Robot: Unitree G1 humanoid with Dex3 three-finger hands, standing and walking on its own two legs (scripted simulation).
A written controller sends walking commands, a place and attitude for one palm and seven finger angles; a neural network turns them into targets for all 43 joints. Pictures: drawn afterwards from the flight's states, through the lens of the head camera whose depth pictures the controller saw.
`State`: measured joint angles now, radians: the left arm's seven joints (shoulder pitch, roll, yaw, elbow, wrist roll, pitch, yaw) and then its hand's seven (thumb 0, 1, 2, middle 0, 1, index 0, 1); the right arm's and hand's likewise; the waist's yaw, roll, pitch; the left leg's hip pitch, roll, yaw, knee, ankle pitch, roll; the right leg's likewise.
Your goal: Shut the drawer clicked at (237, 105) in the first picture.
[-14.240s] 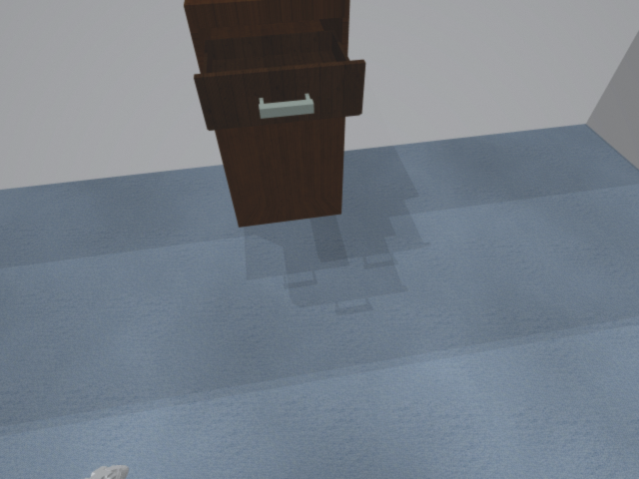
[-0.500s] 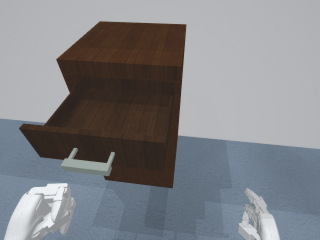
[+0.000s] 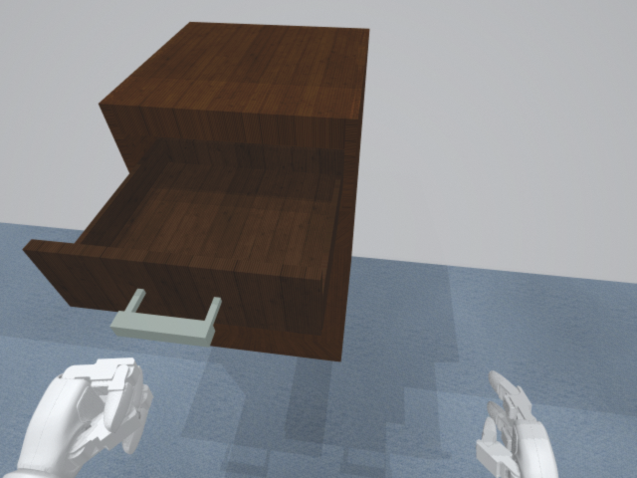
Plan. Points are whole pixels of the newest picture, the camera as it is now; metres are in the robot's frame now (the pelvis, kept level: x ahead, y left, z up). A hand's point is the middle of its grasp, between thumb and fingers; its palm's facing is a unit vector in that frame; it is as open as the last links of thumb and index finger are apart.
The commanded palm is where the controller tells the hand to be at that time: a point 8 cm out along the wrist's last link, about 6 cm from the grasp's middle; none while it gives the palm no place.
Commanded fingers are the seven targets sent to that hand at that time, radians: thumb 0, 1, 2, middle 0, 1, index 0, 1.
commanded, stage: bring the fist close to the handle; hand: left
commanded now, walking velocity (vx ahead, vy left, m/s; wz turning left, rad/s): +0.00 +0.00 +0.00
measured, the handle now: (170, 314) +0.32 +0.24 +0.02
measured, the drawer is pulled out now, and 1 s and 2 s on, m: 0.29 0.29 0.22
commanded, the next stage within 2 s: push the drawer shut in 1.10 s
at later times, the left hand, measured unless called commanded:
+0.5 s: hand (165, 391) +0.21 +0.20 +0.03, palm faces -0.05 -1.00 -0.04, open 3.3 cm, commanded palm +0.19 +0.26 +0.03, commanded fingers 0.00 0.90 0.90 -1.40 -1.60 -1.40 -1.60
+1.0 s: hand (177, 377) +0.23 +0.20 +0.01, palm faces -0.05 -1.00 -0.05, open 3.3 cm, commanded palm +0.21 +0.27 +0.02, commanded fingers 0.00 0.90 0.90 -1.40 -1.60 -1.40 -1.60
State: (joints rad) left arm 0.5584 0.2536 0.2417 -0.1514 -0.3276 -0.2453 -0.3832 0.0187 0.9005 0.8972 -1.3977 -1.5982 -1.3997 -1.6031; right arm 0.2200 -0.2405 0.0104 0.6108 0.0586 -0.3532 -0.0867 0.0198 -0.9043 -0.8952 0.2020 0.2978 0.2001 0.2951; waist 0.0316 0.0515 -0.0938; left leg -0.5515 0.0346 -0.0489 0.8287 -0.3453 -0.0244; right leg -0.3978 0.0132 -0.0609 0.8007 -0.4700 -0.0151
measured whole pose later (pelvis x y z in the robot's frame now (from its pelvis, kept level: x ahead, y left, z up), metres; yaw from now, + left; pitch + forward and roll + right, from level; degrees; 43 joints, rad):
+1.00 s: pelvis -0.01 +0.02 -0.04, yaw -1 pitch +14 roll -3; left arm 0.34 0.26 0.19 0.00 -0.28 -0.32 -0.26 0.02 0.90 0.90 -1.40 -1.60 -1.40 -1.60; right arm 0.24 -0.23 0.02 0.54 0.03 -0.16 -0.05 0.02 -0.91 -0.89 0.20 0.30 0.20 0.30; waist -0.03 0.05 -0.14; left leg -0.89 0.03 -0.04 1.09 -0.44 0.00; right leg -0.73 0.01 -0.05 1.06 -0.56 0.01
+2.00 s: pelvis -0.02 +0.02 -0.04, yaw -2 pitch +14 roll -3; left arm -0.05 0.30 0.24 0.33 -0.27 -0.31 -0.29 0.00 0.85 0.90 -1.40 -1.60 -1.40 -1.60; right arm 0.26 -0.26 0.03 0.58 0.03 -0.13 -0.06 0.02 -0.91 -0.89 0.20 0.30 0.20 0.29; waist -0.05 0.04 -0.13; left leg -0.91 0.04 -0.03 1.08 -0.41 0.00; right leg -0.76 0.01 -0.04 1.05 -0.54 0.01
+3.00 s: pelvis -0.01 +0.02 -0.05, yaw -3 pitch +18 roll -3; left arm -0.57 0.40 0.33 0.86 -0.18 -0.37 -0.29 0.02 0.87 0.91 -1.40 -1.60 -1.40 -1.60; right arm 0.32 -0.26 0.02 0.64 0.02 -0.01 -0.03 0.01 -0.91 -0.89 0.20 0.30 0.20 0.29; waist -0.10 0.03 -0.12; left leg -0.99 0.05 -0.03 1.10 -0.42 0.00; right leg -0.85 0.03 -0.03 1.08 -0.54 0.00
